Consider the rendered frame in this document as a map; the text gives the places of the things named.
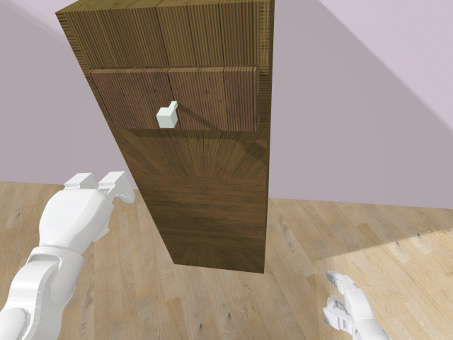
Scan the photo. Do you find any drawer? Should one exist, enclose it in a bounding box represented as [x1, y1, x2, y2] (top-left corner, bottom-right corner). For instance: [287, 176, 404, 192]
[87, 64, 259, 132]

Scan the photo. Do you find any handle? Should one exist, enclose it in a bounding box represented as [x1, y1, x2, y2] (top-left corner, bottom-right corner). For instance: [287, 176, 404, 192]
[156, 101, 178, 128]

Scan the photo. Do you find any robot left forearm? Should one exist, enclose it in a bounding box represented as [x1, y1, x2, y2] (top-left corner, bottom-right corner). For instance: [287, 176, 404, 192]
[0, 245, 85, 340]

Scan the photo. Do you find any robot right hand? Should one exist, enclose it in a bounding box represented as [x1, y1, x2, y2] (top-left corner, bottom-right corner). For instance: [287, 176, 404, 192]
[323, 271, 377, 335]

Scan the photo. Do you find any cabinet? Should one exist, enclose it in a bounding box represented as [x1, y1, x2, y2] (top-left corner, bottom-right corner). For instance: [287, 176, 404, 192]
[55, 0, 275, 273]

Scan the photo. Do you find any robot right forearm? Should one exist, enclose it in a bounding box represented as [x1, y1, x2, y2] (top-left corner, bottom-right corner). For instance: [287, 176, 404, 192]
[352, 319, 393, 340]

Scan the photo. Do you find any robot left hand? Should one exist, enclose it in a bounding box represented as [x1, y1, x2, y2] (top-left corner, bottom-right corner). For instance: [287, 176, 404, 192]
[39, 171, 135, 254]

